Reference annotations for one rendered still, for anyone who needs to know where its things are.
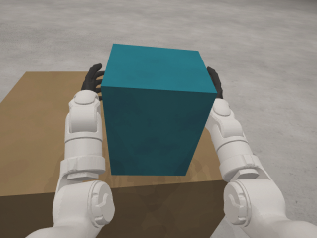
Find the robot right forearm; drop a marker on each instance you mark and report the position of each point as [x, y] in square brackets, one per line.
[234, 153]

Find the pedestal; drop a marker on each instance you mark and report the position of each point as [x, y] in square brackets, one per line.
[32, 146]

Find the right robot upper arm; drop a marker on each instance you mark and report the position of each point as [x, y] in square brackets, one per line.
[257, 206]

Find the robot left forearm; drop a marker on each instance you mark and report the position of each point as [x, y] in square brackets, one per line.
[83, 137]

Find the left robot upper arm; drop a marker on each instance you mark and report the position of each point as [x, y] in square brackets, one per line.
[80, 211]

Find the carton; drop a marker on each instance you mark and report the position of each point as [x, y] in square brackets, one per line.
[156, 102]

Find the robot left hand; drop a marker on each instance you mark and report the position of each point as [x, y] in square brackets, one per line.
[90, 81]

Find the robot right hand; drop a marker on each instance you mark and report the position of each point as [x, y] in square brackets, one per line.
[216, 81]

